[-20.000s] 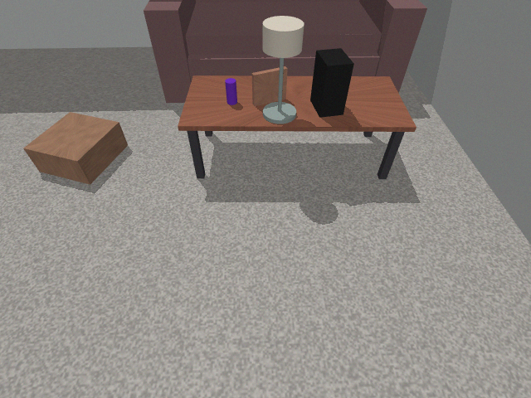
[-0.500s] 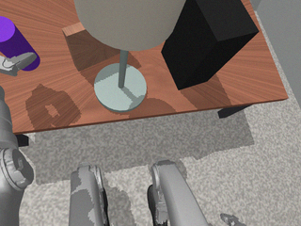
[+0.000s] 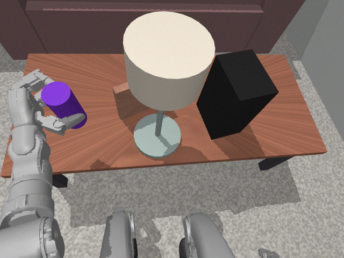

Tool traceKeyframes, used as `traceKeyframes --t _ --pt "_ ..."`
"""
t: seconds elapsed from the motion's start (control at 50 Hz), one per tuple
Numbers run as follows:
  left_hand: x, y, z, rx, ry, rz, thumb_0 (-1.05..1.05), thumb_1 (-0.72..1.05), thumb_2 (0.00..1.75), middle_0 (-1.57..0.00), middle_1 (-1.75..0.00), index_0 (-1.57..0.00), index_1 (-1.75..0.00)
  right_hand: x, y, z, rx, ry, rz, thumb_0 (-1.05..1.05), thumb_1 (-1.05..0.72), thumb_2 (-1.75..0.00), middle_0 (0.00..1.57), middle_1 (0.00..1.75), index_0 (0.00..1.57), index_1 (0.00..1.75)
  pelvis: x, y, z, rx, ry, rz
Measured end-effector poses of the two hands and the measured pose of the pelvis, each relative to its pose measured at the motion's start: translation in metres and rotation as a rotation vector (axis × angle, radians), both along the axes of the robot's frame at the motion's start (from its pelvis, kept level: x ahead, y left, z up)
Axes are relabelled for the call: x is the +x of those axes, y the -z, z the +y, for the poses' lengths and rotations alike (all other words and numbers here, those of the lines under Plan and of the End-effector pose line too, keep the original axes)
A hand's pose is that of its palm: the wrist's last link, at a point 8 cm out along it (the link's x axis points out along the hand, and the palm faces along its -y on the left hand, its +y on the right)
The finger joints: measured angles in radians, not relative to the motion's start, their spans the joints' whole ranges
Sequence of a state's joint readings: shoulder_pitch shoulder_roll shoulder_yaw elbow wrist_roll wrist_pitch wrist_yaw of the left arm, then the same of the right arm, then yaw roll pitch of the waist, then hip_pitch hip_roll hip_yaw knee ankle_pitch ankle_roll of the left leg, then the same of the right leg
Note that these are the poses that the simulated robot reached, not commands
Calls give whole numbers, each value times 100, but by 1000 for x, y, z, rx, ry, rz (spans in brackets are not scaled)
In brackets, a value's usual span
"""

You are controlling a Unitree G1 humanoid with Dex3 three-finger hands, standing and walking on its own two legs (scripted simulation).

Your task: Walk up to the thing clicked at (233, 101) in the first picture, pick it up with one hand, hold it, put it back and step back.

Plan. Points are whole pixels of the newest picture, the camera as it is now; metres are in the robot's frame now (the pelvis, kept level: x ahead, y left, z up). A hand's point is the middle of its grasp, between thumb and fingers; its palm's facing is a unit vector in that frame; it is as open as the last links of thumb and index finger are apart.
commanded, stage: lift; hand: left
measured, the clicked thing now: (67, 107) +0.45 +0.22 +0.03
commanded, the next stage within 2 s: hold in 1.10 s
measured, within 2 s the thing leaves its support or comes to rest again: neither
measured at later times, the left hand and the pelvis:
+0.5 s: hand (46, 109) +0.39 +0.22 +0.11, palm faces +0.21 -0.98 -0.02, open 9.3 cm; pelvis +0.01 +0.00 +0.08, yaw +3 degrees
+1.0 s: hand (48, 104) +0.38 +0.20 +0.15, palm faces +0.21 -0.98 -0.01, open 9.3 cm; pelvis +0.03 -0.01 +0.10, yaw +3 degrees
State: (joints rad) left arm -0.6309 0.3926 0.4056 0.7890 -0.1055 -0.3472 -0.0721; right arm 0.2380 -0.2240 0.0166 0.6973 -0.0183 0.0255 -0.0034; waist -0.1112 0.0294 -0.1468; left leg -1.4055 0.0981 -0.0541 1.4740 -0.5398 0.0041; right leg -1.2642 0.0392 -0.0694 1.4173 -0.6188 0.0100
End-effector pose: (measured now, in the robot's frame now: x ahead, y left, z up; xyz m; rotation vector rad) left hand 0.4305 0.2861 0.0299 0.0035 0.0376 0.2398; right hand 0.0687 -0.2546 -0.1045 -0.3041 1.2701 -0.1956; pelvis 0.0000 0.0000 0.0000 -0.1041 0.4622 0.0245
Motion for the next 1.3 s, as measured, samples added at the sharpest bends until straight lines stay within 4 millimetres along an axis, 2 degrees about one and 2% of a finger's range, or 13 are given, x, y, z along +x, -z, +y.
traceKeyframes --t 0.18,0.4,0.72,1.04,1.3 --pt "-34 -46 -3 13 -6 -18 -8 -61 95 -94 -141 -102 -140 30 -39 4 11 -41 -102 0 -91 -89 20 30 20 30 5 -37 0 17 -23 -89" --pt "-62 -71 -14 15 7 -5 -8 -61 95 -94 -141 -102 -140 52 -71 9 31 -77 -182 1 -91 -89 20 30 20 30 8 -66 -1 38 -37 -158" --pt "-71 -102 -33 10 35 -29 -7 -60 96 -94 -139 -101 -138 68 -92 14 67 -79 -214 1 -91 -90 20 30 20 30 23 -91 -4 57 -36 -219" --pt "-82 -120 -41 16 29 -34 -7 -58 97 -92 -138 -99 -138 81 -107 11 79 -90 -241 1 -91 -90 20 30 20 30 31 -105 -7 71 -37 -266" --pt "-92 -130 -48 11 27 -39 -7 -60 96 -93 -141 -100 -141 83 -115 9 83 -90 -262 1 -91 -90 20 30 20 30 30 -113 -9 80 -39 -298"
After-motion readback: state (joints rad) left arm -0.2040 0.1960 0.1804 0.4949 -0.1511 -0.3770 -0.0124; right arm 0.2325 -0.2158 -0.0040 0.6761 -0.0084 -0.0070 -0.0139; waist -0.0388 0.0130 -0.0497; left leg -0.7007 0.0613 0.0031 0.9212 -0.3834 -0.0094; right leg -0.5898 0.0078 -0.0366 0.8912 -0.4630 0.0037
